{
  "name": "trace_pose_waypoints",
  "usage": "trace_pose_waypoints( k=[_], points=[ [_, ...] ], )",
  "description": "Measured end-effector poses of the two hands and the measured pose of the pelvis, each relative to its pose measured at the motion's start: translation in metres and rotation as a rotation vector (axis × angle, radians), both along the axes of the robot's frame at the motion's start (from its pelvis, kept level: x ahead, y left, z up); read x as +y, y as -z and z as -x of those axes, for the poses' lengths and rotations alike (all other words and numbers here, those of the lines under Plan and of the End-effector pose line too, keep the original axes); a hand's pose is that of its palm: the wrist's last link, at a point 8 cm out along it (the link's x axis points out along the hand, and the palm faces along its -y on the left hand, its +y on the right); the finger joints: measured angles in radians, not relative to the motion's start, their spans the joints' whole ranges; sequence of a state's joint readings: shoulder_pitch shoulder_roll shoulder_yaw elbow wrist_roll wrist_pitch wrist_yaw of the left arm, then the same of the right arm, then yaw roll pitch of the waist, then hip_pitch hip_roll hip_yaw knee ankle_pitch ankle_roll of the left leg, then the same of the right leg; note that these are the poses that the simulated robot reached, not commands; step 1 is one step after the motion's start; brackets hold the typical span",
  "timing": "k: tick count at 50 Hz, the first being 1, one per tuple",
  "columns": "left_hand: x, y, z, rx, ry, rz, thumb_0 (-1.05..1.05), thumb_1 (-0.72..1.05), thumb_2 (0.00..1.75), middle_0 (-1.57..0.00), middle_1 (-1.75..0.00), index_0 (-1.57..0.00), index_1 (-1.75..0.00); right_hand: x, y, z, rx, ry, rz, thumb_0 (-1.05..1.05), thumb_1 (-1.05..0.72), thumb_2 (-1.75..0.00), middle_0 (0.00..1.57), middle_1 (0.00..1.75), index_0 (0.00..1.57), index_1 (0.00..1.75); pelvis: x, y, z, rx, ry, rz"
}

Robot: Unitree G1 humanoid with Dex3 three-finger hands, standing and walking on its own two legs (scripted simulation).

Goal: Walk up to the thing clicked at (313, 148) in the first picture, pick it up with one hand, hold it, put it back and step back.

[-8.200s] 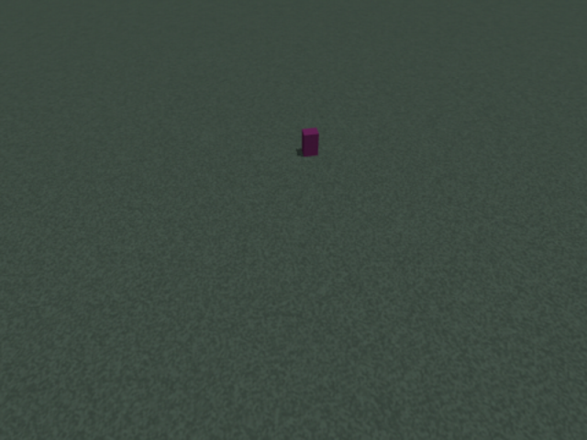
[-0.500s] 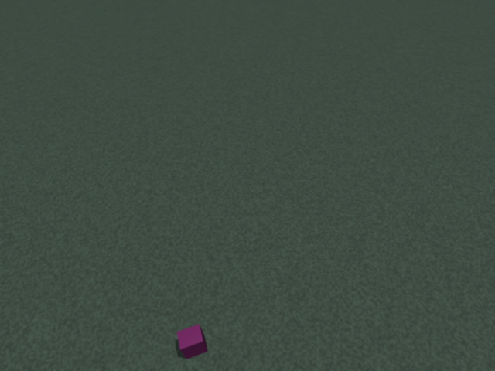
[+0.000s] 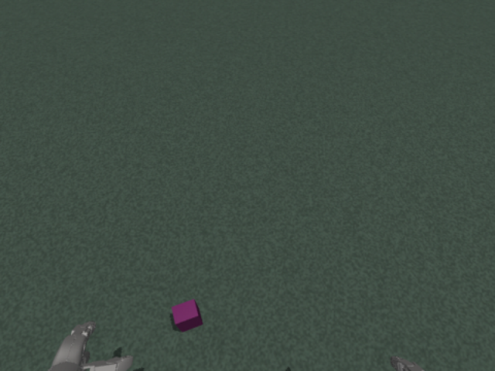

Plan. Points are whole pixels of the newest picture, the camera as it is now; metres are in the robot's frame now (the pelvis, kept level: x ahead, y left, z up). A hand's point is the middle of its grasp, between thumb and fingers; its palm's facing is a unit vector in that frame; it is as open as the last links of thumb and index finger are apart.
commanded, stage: go down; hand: left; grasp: from the side
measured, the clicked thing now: (188, 316) +0.36 +0.22 -0.69
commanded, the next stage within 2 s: none
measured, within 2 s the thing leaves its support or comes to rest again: neither
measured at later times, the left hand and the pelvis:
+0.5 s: hand out of the picture +0.14 +0.28 -0.18, palm faces +0.07 -0.93 -0.35, open 17.2 cm; pelvis +0.00 +0.01 -0.06, yaw +0 degrees
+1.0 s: hand (90, 361) +0.18 +0.33 -0.24, palm faces +0.15 -0.95 -0.27, open 17.2 cm; pelvis -0.03 +0.01 -0.15, yaw -1 degrees
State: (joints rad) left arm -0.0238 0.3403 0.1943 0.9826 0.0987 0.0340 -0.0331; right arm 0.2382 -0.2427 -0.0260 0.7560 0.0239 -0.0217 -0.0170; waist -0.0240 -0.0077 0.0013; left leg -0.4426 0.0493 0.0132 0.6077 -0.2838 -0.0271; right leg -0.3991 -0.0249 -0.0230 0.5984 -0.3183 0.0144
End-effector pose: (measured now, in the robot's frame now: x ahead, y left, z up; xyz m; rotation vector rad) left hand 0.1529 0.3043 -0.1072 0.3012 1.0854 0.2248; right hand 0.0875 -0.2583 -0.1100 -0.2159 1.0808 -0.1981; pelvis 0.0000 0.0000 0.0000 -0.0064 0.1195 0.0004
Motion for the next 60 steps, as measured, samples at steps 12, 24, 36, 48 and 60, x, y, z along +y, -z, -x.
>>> trace_pose_waypoints(
  k=[12,24,36,48,60],
  points=[
    [0.017,0.023,0.018,-0.021,-0.018,-0.002,0.00,-0.27,0.17,-0.09,-0.19,-0.09,-0.18,0.009,0.020,-0.021,-0.111,-0.030,0.026,0.01,-0.88,-0.90,0.20,0.30,0.20,0.30,0.010,0.035,0.003,0.089,-0.001,0.014],
    [0.023,0.034,0.026,-0.037,-0.028,-0.003,-0.01,-0.53,0.04,-0.11,-0.13,-0.11,-0.13,0.024,0.025,-0.063,-0.261,-0.084,0.057,0.01,-0.85,-0.88,0.20,0.30,0.20,0.30,0.014,0.058,0.003,0.141,-0.011,0.035],
    [0.034,0.048,0.026,-0.077,-0.035,0.010,-0.01,-0.55,0.02,-0.11,-0.10,-0.10,-0.10,0.032,0.044,-0.070,-0.290,-0.112,0.069,0.01,-0.88,-0.89,0.20,0.30,0.20,0.31,0.015,0.080,0.005,0.201,-0.012,0.048],
    [0.066,0.097,0.007,-0.245,-0.038,0.046,-0.01,-0.50,0.01,-0.10,-0.07,-0.10,-0.06,0.020,0.100,-0.059,-0.244,-0.163,0.094,0.01,-0.93,-0.90,0.20,0.31,0.20,0.31,0.013,0.132,0.023,0.313,-0.002,0.045],
    [0.103,0.150,-0.042,-0.510,0.031,0.065,-0.01,-0.48,0.03,-0.09,-0.07,-0.08,-0.07,0.008,0.196,-0.042,-0.131,-0.199,0.116,0.01,-0.92,-0.90,0.20,0.30,0.20,0.30,0.010,0.211,0.047,0.424,0.012,0.057]
  ],
)
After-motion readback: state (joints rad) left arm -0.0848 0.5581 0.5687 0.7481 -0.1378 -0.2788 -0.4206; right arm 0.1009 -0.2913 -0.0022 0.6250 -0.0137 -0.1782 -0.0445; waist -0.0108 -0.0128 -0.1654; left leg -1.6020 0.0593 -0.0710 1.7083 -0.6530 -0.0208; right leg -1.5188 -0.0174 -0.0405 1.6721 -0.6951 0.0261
